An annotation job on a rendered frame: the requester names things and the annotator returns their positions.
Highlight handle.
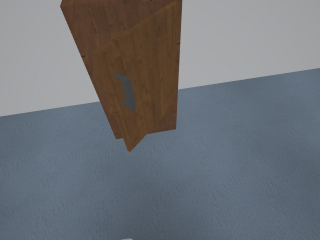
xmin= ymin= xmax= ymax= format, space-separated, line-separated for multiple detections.
xmin=113 ymin=73 xmax=137 ymax=111

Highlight cupboard door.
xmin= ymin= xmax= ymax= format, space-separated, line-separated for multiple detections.
xmin=92 ymin=1 xmax=178 ymax=152

